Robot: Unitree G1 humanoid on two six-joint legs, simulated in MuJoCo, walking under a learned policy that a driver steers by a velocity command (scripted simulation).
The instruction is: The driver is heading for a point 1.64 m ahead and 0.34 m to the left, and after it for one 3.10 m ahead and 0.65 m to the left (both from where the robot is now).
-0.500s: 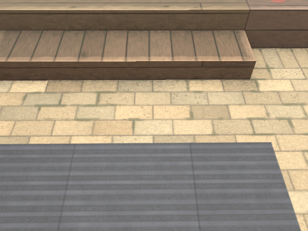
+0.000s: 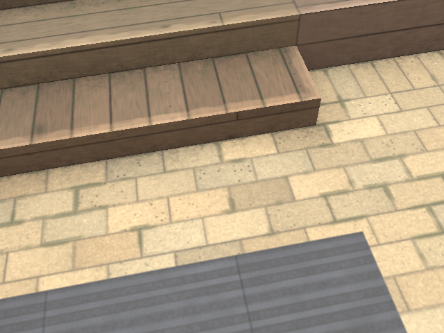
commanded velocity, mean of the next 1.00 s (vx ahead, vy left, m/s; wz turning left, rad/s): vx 0.06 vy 0.00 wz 0.28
